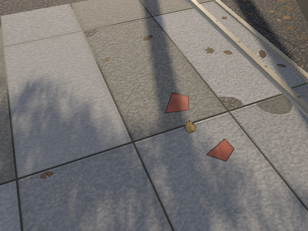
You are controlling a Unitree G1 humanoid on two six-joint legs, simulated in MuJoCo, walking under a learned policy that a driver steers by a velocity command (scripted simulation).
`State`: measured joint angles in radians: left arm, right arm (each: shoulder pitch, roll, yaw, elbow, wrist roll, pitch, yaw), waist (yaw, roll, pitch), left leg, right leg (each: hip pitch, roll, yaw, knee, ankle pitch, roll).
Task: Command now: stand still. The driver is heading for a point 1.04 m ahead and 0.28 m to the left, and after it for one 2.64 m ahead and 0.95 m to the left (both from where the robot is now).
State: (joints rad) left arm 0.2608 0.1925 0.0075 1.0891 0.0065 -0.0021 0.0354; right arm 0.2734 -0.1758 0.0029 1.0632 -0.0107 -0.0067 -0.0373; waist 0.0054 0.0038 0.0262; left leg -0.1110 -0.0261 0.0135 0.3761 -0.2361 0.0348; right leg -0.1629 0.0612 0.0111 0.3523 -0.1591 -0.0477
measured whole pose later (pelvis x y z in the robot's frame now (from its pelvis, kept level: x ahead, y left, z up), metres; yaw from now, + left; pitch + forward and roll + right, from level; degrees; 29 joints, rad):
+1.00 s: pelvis +0.34 -0.02 -0.03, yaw +6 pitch +0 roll +1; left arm 0.41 0.17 0.03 1.09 0.02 -0.09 0.01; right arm 0.08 -0.20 -0.06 0.93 -0.03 -0.06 0.02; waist 0.00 -0.01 0.07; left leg -0.44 -0.09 0.12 0.60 -0.16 0.16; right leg -0.09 0.01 -0.07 1.01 -0.43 -0.06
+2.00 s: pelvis +0.86 +0.11 -0.02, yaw +40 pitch +2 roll -1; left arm 0.41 0.24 0.05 0.91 0.02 -0.07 0.01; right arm 0.00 -0.24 -0.04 0.69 -0.05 -0.01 0.08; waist 0.07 0.01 0.06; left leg -0.50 -0.01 0.10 0.59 -0.20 0.14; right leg 0.07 -0.05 -0.29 0.38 -0.44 0.03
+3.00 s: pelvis +1.00 +0.27 -0.01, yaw +25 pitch +1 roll +0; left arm 0.25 0.30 0.09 0.74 0.02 0.06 -0.01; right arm 0.15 -0.27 -0.03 0.74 -0.01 0.03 -0.03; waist 0.04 -0.02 0.05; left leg -0.35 -0.04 -0.07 0.68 -0.39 -0.03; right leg -0.30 0.13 0.19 0.48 -0.19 -0.04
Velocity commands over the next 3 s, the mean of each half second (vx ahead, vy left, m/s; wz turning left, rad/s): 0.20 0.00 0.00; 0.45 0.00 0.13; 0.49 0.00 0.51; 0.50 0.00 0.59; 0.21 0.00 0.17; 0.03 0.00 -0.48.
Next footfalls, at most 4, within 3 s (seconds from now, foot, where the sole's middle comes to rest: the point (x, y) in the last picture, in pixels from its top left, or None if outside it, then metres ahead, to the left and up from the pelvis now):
0.46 right None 0.13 -0.12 -0.78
0.94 left None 0.47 0.03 -0.78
1.48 right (173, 172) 0.82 -0.06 -0.78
2.02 left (110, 154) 0.93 0.27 -0.78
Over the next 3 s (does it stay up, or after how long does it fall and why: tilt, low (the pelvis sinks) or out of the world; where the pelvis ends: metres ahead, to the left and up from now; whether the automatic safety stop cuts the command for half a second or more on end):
stays up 1.00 0.27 -0.01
